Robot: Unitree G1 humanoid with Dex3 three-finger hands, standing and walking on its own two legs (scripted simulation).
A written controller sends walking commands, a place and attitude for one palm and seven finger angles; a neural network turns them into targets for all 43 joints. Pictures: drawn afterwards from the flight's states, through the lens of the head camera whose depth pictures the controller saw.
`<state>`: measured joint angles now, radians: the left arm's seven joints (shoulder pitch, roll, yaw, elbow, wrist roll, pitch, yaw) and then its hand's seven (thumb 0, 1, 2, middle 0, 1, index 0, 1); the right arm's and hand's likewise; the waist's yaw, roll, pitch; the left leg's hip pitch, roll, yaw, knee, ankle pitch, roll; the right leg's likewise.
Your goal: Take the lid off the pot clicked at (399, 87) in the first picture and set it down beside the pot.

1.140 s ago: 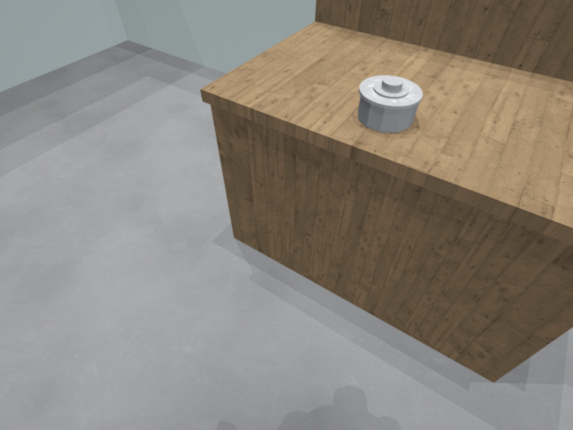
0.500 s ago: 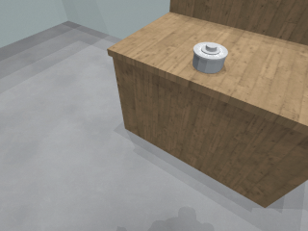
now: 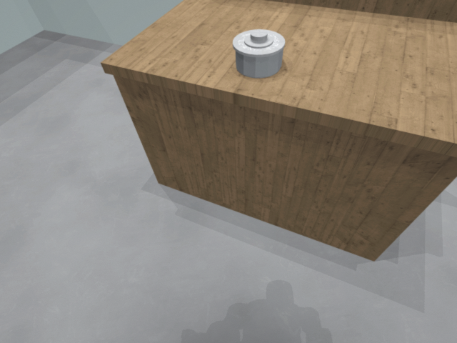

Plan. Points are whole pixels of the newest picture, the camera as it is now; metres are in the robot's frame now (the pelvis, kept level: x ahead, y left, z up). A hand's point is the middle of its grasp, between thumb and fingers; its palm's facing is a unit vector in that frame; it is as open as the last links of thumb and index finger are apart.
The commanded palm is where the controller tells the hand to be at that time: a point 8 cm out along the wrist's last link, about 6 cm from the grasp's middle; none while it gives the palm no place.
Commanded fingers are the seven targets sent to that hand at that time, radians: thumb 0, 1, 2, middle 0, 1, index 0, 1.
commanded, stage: turn to face it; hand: left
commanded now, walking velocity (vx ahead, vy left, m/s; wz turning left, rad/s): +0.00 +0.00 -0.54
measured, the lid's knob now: (258, 35) +0.91 -0.01 +0.09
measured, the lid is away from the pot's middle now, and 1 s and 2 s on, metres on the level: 0.00 0.00 0.00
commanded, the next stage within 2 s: take the last steps up to it in 0.64 s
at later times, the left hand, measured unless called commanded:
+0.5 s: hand out of the picture +0.07 +0.19 -0.13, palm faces -0.12 -0.96 -0.26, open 7.4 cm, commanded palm none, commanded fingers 0.00 0.90 0.90 -0.20 -0.30 -0.20 -0.30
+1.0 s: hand (149, 328) +0.16 +0.19 -0.14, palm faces -0.40 -0.90 -0.19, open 7.4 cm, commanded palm none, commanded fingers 0.00 0.90 0.90 -0.20 -0.30 -0.20 -0.30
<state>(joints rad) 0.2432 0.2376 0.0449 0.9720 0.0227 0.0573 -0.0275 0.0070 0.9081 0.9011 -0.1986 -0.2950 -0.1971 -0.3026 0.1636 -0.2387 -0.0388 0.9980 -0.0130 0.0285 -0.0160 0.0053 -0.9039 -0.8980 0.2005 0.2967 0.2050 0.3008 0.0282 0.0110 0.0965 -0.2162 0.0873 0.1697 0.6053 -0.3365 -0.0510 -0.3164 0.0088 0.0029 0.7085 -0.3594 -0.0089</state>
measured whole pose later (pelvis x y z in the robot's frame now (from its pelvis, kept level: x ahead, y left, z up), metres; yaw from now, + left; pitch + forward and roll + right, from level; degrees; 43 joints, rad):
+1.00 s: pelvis +0.03 +0.04 +0.02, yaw -22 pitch +0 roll +0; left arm 0.23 0.20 0.04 0.98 0.03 0.03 -0.03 0.01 0.91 0.90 -0.19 -0.29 -0.19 -0.30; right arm 0.40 -0.17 -0.01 1.05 -0.02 -0.03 -0.02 0.00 -0.91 -0.90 0.20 0.30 0.20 0.30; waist -0.05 0.00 0.02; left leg -0.10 0.01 0.10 0.39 -0.30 0.03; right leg -0.35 -0.05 -0.05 0.70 -0.40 0.01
